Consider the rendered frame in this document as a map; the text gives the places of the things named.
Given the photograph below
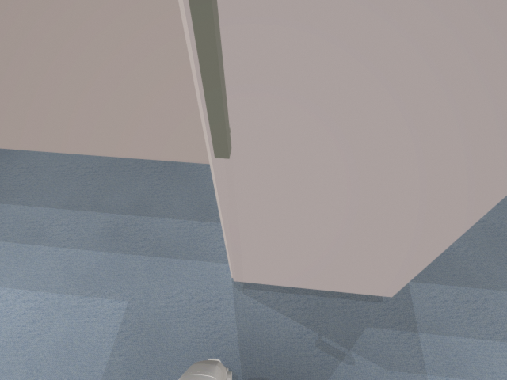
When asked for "robot left thigh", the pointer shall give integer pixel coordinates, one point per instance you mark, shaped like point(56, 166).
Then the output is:
point(207, 370)

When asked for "handle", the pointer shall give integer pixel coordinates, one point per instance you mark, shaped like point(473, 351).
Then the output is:
point(205, 18)

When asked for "fridge door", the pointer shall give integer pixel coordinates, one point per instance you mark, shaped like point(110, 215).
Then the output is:
point(367, 136)

